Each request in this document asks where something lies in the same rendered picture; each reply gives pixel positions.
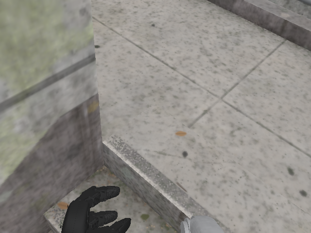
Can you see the right robot thigh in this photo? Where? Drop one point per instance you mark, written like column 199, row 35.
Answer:
column 200, row 224

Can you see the left robot hand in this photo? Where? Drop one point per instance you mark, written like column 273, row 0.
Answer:
column 80, row 219

